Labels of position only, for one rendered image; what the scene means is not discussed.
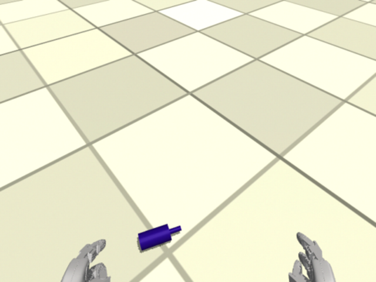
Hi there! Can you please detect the right robot hand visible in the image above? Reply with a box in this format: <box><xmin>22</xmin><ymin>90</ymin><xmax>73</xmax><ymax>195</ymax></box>
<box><xmin>288</xmin><ymin>232</ymin><xmax>336</xmax><ymax>282</ymax></box>

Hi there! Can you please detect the left robot hand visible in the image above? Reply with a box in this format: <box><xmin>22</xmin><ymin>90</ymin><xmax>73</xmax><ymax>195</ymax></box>
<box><xmin>61</xmin><ymin>239</ymin><xmax>110</xmax><ymax>282</ymax></box>

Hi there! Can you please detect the bottle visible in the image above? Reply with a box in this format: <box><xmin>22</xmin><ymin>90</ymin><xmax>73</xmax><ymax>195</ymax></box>
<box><xmin>138</xmin><ymin>224</ymin><xmax>182</xmax><ymax>250</ymax></box>

